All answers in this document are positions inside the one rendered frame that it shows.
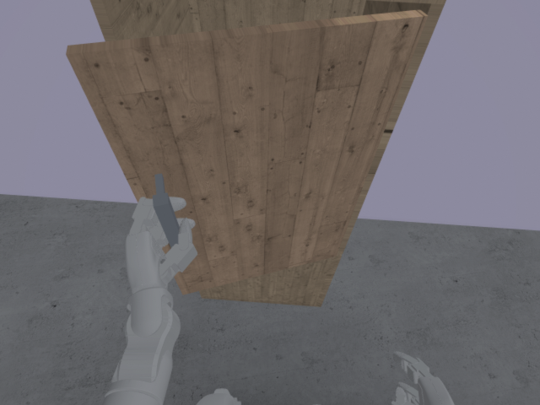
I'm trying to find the handle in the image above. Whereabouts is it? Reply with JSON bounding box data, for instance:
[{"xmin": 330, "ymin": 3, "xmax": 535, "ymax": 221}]
[{"xmin": 153, "ymin": 173, "xmax": 180, "ymax": 247}]

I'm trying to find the cupboard door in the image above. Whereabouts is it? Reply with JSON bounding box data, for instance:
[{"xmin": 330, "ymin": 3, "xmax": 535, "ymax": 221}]
[{"xmin": 66, "ymin": 9, "xmax": 428, "ymax": 295}]

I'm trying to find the left robot hand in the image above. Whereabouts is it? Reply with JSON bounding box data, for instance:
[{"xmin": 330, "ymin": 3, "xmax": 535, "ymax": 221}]
[{"xmin": 125, "ymin": 197, "xmax": 197, "ymax": 294}]

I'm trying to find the robot left shin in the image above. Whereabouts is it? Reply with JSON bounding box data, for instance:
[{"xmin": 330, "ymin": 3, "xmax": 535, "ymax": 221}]
[{"xmin": 214, "ymin": 388, "xmax": 230, "ymax": 395}]

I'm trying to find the right robot hand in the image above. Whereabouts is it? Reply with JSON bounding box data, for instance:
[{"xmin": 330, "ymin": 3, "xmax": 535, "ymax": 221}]
[{"xmin": 391, "ymin": 351, "xmax": 455, "ymax": 405}]

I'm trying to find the robot left forearm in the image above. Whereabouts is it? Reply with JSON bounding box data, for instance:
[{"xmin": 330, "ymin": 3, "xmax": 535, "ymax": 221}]
[{"xmin": 102, "ymin": 287, "xmax": 181, "ymax": 405}]

